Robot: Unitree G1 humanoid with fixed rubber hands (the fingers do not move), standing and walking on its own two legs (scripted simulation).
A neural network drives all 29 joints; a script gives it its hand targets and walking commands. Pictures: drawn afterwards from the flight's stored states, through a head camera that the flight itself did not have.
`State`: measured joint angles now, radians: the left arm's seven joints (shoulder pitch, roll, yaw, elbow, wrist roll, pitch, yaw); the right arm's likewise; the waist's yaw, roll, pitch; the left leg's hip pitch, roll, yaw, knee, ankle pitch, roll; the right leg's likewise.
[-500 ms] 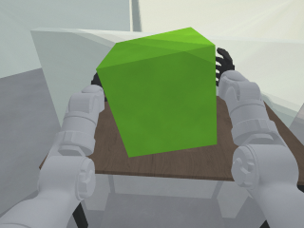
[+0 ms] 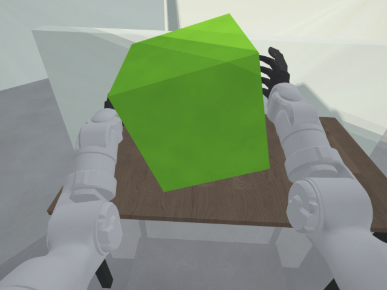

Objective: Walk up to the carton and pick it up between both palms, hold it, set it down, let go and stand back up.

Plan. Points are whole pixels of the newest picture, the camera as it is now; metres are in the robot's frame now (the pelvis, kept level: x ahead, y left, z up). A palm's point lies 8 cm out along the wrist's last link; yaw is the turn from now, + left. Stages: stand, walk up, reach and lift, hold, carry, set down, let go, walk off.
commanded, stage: set down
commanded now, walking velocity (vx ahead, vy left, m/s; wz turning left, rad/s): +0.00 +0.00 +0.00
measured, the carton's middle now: (196, 102) +0.45 +0.02 +0.22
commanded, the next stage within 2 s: none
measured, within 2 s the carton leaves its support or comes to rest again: neither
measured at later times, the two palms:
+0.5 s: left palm (126, 120) +0.42 +0.18 +0.19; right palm (273, 109) +0.43 -0.15 +0.23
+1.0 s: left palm (129, 130) +0.44 +0.18 +0.15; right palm (268, 116) +0.44 -0.15 +0.20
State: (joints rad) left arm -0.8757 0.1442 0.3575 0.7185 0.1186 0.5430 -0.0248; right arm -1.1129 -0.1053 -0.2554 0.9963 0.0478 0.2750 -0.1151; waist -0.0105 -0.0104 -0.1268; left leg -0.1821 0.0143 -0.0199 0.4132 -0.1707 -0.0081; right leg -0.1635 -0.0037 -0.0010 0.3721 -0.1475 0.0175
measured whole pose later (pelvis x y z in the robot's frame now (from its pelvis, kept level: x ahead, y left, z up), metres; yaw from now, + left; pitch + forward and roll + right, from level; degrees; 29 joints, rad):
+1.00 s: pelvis +0.04 +0.00 +0.00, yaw +0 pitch -2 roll -1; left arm -0.78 0.13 0.28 0.76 0.12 0.36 0.00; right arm -0.89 -0.04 -0.28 0.88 0.00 0.10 -0.09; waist -0.04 -0.03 -0.04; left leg -0.14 0.01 -0.02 0.39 -0.21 -0.01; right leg -0.10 0.00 0.00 0.32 -0.17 0.02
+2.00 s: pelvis +0.06 +0.00 +0.00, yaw +0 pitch +0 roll -1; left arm -0.83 0.14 0.33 0.94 0.12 0.18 -0.02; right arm -0.83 0.02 -0.40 0.88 -0.13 0.00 -0.09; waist -0.06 -0.03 -0.02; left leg -0.14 0.01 -0.02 0.39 -0.25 -0.01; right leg -0.10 0.00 -0.01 0.32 -0.21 0.02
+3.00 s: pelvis +0.10 +0.01 +0.00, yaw +0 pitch +5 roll -1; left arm -0.90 0.16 0.38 1.08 0.12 0.03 -0.06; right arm -0.82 0.09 -0.56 0.87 -0.30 -0.04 -0.08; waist -0.08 -0.04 0.00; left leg -0.19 0.01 -0.02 0.39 -0.28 0.00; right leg -0.15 -0.01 -0.02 0.32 -0.23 0.02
